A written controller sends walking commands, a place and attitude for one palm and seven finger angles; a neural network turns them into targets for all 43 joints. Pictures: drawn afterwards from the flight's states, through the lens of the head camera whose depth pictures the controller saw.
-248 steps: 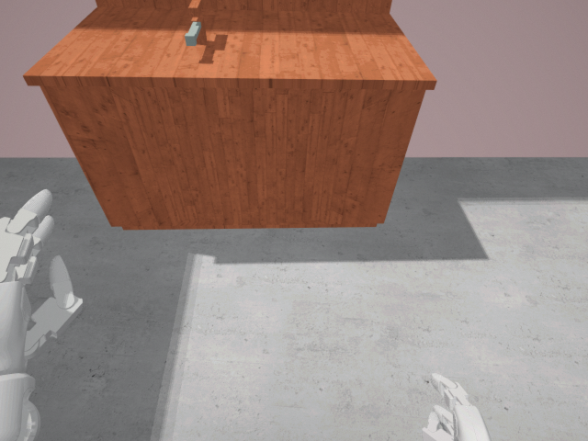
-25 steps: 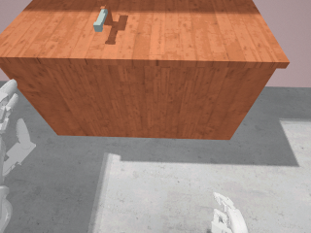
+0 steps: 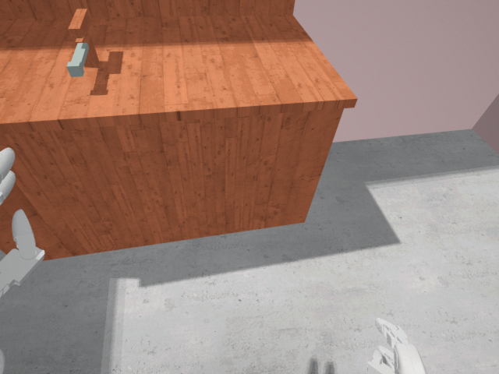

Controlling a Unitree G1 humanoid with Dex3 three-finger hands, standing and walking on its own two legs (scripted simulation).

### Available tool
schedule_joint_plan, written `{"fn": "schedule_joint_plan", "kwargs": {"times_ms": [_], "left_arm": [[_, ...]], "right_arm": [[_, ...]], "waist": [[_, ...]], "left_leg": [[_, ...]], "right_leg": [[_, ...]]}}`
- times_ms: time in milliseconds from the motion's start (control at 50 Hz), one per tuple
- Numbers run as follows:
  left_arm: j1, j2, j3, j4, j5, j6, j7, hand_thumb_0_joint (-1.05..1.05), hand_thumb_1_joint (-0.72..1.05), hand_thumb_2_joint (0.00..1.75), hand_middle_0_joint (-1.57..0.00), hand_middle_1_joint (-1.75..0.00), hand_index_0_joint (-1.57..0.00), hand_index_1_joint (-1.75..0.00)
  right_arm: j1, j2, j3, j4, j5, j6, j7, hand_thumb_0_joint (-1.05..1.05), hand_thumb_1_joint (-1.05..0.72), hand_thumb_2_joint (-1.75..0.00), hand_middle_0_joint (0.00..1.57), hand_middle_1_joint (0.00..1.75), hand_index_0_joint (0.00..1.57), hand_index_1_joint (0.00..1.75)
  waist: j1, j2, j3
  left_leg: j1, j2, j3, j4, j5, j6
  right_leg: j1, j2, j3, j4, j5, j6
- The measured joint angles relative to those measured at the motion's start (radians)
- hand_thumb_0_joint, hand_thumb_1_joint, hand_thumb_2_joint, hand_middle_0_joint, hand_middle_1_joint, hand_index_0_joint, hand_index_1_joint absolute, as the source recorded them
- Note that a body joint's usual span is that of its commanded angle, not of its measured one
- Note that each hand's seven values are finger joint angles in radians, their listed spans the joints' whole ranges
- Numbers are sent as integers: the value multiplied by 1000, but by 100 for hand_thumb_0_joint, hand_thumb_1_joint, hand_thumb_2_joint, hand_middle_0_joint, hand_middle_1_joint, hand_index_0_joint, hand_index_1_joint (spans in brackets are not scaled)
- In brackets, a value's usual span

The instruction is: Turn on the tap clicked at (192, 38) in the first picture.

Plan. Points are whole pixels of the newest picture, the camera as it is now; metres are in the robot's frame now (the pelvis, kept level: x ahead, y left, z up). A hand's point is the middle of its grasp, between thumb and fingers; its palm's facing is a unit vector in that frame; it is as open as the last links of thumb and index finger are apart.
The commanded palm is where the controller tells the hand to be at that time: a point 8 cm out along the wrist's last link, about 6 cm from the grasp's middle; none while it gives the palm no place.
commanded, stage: take the last steps up to it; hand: left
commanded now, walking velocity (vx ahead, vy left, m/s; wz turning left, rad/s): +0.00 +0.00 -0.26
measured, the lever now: (75, 69) +0.75 +0.50 +0.07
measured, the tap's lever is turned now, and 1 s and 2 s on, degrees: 0 0 0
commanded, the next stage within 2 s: come to a stop and stand still in 1.96 s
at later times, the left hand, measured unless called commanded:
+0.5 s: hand (95, 261) +0.20 +0.19 +0.17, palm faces +0.33 -0.80 -0.51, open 7.4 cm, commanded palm +0.15 +0.24 +0.18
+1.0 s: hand (70, 203) +0.27 +0.25 +0.18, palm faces +0.41 -0.76 -0.51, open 7.4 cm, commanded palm +0.21 +0.29 +0.18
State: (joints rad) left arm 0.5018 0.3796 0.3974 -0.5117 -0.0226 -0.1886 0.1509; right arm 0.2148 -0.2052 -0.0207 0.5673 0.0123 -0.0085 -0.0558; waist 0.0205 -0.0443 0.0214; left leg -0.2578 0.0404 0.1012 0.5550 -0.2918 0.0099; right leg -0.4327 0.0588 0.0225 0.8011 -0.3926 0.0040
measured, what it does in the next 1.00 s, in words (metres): steps on the spot: right foot, then left foot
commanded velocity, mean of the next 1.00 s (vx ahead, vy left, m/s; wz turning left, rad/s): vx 0.28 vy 0.14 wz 0.04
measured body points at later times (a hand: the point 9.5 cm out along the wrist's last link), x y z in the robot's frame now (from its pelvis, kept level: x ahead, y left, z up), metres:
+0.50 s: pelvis -0.02 -0.04 +0.01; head +0.02 -0.05 +0.46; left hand +0.17 +0.23 +0.20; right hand +0.09 -0.32 -0.10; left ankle +0.02 +0.10 -0.69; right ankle -0.04 -0.14 -0.73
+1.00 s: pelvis +0.06 +0.01 -0.01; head +0.08 -0.02 +0.44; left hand +0.24 +0.29 +0.20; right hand +0.23 -0.18 -0.12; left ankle +0.03 +0.10 -0.72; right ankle +0.07 -0.08 -0.73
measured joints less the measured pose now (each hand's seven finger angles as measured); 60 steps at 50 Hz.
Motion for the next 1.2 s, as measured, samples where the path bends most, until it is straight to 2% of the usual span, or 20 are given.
{"fn": "schedule_joint_plan", "kwargs": {"times_ms": [40,100,160,220,280,360,420,500,640,680,740,780,880,960,980,1020,1060,1100,1140,1200], "left_arm": [[-28,-29,-30,23,8,10,1,2,89,90,-21,-30,-21,-30],[-69,-58,-71,17,15,21,3,2,89,90,-21,-30,-21,-30],[-98,-52,-87,11,16,16,4,2,89,90,-21,-30,-21,-30],[-109,-6,-67,16,15,8,5,2,89,90,-21,-30,-21,-30],[-98,-2,-64,34,12,2,1,2,89,90,-21,-30,-21,-30],[-10,-10,-55,30,1,-18,-12,2,89,90,-21,-30,-21,-30],[55,-4,-35,32,2,-39,-12,2,89,90,-22,-30,-22,-30],[54,-3,-33,31,9,-48,-1,2,89,90,-22,-30,-22,-30],[2,-23,-48,-16,17,-52,20,2,89,90,-22,-30,-22,-30],[-26,-16,-38,-11,14,-54,25,2,89,90,-22,-30,-21,-30],[-63,-6,-32,33,18,-54,23,2,89,90,-21,-30,-21,-30],[-80,1,-32,42,17,-45,16,2,89,90,-21,-30,-21,-30],[-41,-1,-33,3,4,-55,2,2,89,90,-21,-30,-21,-30],[-14,13,-34,21,3,-46,-8,2,89,90,-21,-30,-21,-30],[-22,9,-39,35,6,-42,-11,2,89,90,-21,-30,-21,-30],[-45,-10,-52,68,8,-35,-18,1,89,90,-21,-30,-21,-30],[-62,-42,-58,100,4,-34,-22,1,89,90,-21,-30,-21,-30],[-60,-68,-57,118,4,-36,-21,1,89,90,-21,-30,-21,-30],[-53,-77,-62,116,10,-41,-17,2,89,90,-21,-30,-21,-30],[-41,-61,-71,58,17,-51,-11,2,89,90,-21,-30,-21,-30]], "right_arm": [[7,25,15,2,-3,-21,6,1,-90,-90,20,30,20,30],[4,55,40,7,-2,-53,24,1,-90,-90,20,30,20,30],[-10,79,64,7,-5,-77,37,1,-90,-90,20,30,21,30],[-20,92,80,1,-7,-79,41,1,-90,-89,20,30,21,31],[-34,65,69,27,-6,-51,38,1,-90,-89,21,30,21,31],[-13,7,36,75,-1,-15,27,1,-90,-89,21,30,21,31],[14,-32,5,86,0,-2,14,1,-90,-89,20,30,21,30],[52,-70,-36,92,-1,-14,-1,1,-90,-90,20,30,20,30],[65,-76,-61,72,-7,-45,-12,1,-90,-90,20,30,20,30],[38,-46,-57,63,-4,-52,-16,1,-90,-90,20,30,20,30],[-3,6,-31,49,-6,-70,-11,1,-90,-90,20,30,20,30],[-21,38,-8,46,-3,-86,-1,1,-90,-90,20,30,20,30],[-33,85,41,38,-2,-102,19,1,-90,-90,20,30,21,30],[-18,84,56,45,-6,-88,15,1,-90,-89,20,30,21,31],[-16,73,54,51,-5,-80,14,1,-90,-89,21,30,21,31],[-24,50,43,83,-6,-60,16,1,-90,-89,21,30,21,31],[-28,27,30,111,-7,-45,23,1,-90,-89,21,30,21,31],[-30,4,21,117,-7,-35,23,1,-90,-89,21,30,21,31],[-29,-17,11,111,-8,-33,21,1,-90,-89,20,30,21,30],[-28,-41,-9,90,-10,-41,15,1,-90,-89,20,30,21,30]], "waist": [[9,19,-5],[31,43,2],[23,63,15],[5,65,19],[-30,101,30],[-48,87,16],[-59,72,14],[-45,53,28],[-19,28,18],[-14,-5,24],[-25,5,14],[-30,23,11],[-16,61,8],[-2,89,6],[0,109,8],[9,124,15],[22,108,22],[21,90,29],[7,72,41],[-13,36,71]], "left_leg": [[10,21,-4,-10,7,-4],[16,54,6,-20,21,-16],[0,79,10,-17,33,-31],[-45,89,15,29,26,-48],[-124,77,-33,198,-114,-35],[-236,18,-51,482,-95,-42],[-257,19,-37,455,-46,-44],[-211,31,-11,262,-20,-25],[-36,15,37,-32,49,4],[-28,-8,59,-6,58,16],[-25,-7,61,18,12,30],[-15,-5,52,-1,15,33],[16,-13,58,-45,17,36],[12,-25,50,10,-34,28],[-5,-15,40,64,-64,30],[-81,-20,-3,281,-134,15],[-160,-34,-34,484,-121,-7],[-226,-21,-51,591,-81,-22],[-271,6,-59,586,-45,-29],[-264,45,-42,388,-17,-26]], "right_leg": [[-6,-16,-30,110,-23,15],[32,-49,-67,97,-41,33],[99,-69,-92,-22,-54,39],[196,-84,-118,-232,17,25],[183,-71,-138,-232,89,-25],[200,-90,-128,-292,101,-31],[225,-101,-131,-349,128,-28],[250,-120,-146,-366,125,-18],[257,-155,-154,-259,34,26],[223,-181,-123,-141,-26,23],[113,-151,-100,139,-139,10],[62,-139,-116,203,-133,13],[36,-135,-161,38,-51,22],[120,-117,-190,-199,48,6],[129,-109,-202,-210,108,-19],[133,-110,-215,-178,87,-46],[152,-121,-205,-190,62,-46],[177,-129,-194,-233,73,-32],[202,-139,-194,-280,89,-23],[234,-164,-191,-317,93,-5]]}}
